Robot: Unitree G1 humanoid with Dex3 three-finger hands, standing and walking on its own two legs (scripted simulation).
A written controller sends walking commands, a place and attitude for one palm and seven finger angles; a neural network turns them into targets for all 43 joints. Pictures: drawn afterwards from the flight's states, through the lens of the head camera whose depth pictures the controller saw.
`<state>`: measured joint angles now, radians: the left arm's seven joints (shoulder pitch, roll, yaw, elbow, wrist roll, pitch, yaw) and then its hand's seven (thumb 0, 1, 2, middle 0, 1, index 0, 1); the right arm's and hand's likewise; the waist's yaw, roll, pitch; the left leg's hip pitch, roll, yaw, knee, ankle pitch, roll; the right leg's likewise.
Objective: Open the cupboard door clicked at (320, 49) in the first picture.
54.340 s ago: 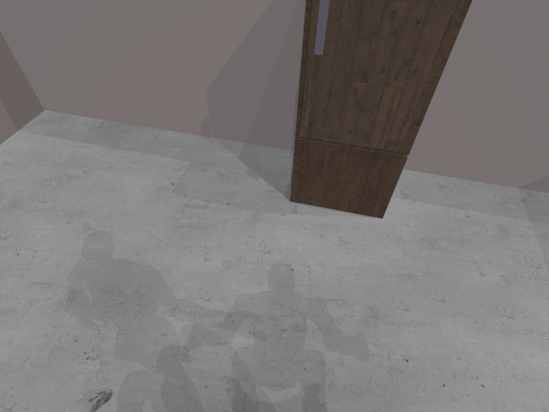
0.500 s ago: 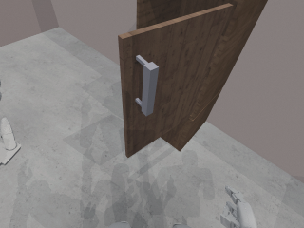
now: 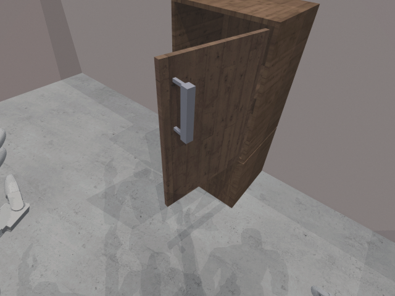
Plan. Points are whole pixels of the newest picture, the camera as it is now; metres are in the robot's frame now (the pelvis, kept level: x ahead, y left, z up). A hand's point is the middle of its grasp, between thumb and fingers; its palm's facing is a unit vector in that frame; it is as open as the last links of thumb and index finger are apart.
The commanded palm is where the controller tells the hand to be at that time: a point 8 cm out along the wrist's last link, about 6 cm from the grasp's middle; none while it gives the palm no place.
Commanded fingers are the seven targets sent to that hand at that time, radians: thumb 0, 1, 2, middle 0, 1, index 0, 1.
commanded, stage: stop stepping back and stand still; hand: left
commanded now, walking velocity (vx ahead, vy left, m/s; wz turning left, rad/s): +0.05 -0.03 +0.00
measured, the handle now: (181, 111) +0.55 +0.09 +0.11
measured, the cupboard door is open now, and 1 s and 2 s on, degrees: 79 79 79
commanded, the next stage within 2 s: let the arm hang, fingers relaxed in 0.42 s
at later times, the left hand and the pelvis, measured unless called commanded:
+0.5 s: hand (36, 212) +0.19 +0.26 +0.16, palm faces +0.47 -0.78 -0.42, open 7.4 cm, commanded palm none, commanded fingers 0.00 0.90 0.90 -0.20 -0.30 -0.20 -0.30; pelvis -0.01 -0.01 +0.01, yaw -1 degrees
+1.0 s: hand out of the picture -0.03 +0.20 -0.16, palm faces +0.07 -0.97 -0.22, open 7.1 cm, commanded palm none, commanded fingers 0.00 0.90 0.90 -0.20 -0.30 -0.20 -0.30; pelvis -0.02 +0.01 +0.01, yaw +2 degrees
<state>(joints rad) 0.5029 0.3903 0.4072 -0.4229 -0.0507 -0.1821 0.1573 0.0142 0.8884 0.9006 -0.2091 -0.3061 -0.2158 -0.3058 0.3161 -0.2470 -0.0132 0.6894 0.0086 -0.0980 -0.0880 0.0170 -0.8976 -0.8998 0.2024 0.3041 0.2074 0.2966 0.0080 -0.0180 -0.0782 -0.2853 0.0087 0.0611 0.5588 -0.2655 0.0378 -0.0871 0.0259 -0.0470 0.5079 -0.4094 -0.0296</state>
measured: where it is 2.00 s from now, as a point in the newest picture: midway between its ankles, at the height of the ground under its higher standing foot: outside the picture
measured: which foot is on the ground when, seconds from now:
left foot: down 0.00-0.26, up 0.28-0.52, down 0.54-1.00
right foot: down 0.00-1.00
